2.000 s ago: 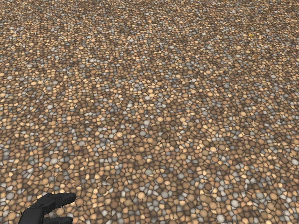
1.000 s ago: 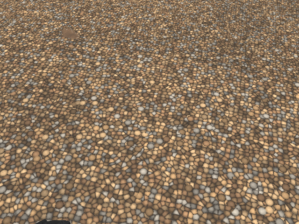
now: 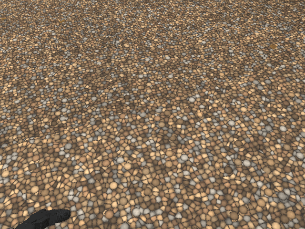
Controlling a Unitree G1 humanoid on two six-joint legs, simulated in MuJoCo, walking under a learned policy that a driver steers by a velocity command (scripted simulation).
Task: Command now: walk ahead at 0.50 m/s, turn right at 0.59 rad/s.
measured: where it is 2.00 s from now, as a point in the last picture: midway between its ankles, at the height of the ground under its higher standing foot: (114, 145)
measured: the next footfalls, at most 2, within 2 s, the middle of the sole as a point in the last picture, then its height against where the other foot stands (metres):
right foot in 0.04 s outside the picture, level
left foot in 0.60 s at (126, 213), level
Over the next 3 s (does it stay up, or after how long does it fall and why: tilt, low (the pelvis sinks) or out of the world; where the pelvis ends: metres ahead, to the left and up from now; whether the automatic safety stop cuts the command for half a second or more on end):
stays up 0.87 0.15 0.02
